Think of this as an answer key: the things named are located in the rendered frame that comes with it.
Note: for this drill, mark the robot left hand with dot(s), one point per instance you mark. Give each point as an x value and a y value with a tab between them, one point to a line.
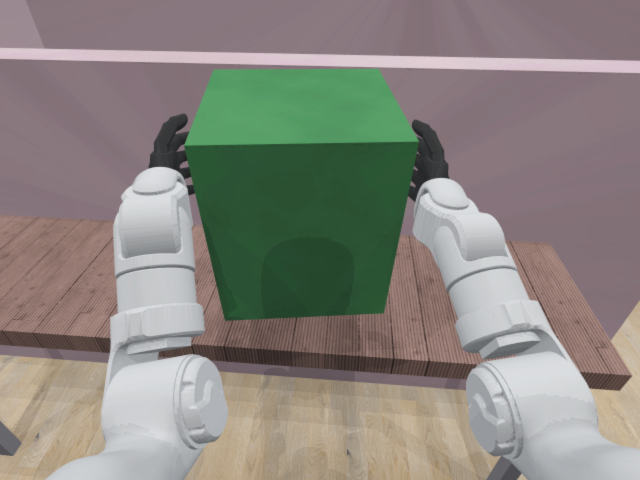
166	145

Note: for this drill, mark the right robot upper arm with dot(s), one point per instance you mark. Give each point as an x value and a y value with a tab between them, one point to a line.
536	411

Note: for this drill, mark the left robot forearm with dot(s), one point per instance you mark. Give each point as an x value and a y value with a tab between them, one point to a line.
154	268

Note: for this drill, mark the robot right hand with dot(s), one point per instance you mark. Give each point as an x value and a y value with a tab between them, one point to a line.
431	163

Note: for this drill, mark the carton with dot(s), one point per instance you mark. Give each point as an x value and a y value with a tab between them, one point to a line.
301	178

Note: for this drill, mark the table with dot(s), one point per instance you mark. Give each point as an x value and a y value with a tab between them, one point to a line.
58	291

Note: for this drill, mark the right robot forearm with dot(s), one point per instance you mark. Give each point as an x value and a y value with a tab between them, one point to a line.
496	318

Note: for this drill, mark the left robot upper arm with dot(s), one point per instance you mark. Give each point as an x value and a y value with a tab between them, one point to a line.
157	418

